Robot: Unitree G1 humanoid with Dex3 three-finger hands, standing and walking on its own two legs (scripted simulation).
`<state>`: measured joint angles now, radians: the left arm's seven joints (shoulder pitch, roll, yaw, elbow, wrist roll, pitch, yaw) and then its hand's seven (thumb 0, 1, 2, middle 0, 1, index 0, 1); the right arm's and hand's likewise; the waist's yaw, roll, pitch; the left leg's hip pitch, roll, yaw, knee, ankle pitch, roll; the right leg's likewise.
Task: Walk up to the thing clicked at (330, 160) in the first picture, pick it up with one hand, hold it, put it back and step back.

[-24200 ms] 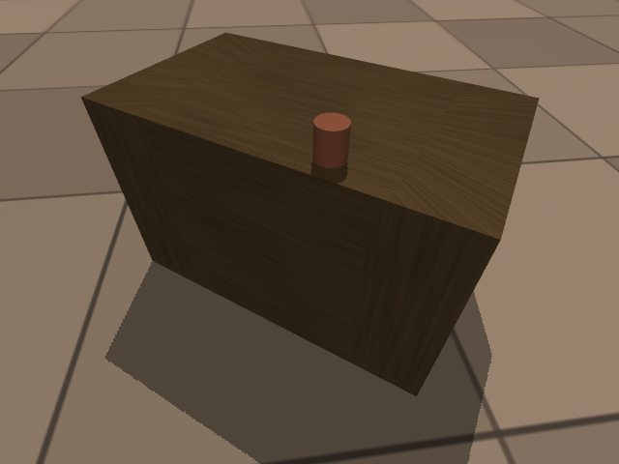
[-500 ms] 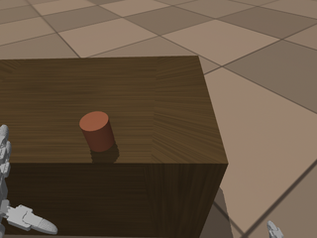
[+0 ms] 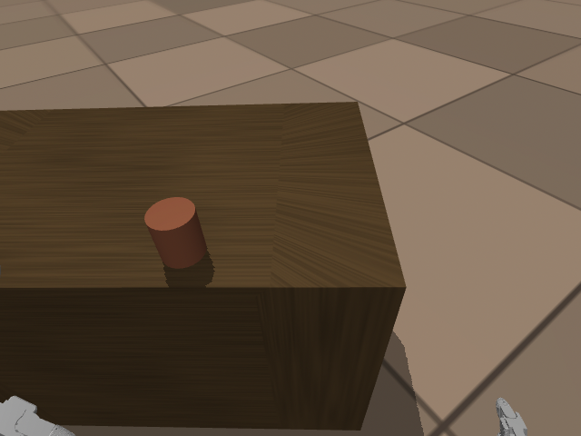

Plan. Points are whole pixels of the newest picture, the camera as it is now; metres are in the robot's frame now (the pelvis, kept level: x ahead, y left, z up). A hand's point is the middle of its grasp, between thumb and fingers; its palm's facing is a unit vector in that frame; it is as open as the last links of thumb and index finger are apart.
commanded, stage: home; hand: left
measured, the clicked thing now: (177, 233) +0.47 +0.23 +0.04
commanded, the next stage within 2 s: none
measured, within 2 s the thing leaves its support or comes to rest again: neither
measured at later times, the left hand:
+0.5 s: hand (140, 426) +0.18 +0.22 -0.04, palm faces +0.15 -0.96 -0.25, open 17.6 cm
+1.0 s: hand (183, 416) +0.21 +0.18 -0.09, palm faces +0.08 -0.97 -0.23, open 17.7 cm
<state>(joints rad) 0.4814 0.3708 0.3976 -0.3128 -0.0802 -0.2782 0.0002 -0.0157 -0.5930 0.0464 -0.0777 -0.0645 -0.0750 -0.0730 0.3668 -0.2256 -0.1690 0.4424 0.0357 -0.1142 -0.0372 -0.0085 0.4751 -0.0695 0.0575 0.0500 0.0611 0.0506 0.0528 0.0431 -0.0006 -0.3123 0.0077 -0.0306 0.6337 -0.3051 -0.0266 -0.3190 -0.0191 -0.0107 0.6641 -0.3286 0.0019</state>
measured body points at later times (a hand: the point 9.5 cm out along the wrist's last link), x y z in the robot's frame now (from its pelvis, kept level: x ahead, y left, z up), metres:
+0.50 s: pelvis +0.02 +0.02 +0.00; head +0.04 +0.02 +0.45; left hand +0.17 +0.27 -0.02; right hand +0.18 -0.21 -0.08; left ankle +0.02 +0.14 -0.72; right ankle +0.02 -0.12 -0.72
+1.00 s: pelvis +0.03 +0.01 +0.00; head +0.06 +0.01 +0.45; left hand +0.20 +0.23 -0.07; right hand +0.17 -0.23 -0.10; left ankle +0.02 +0.14 -0.72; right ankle +0.02 -0.12 -0.72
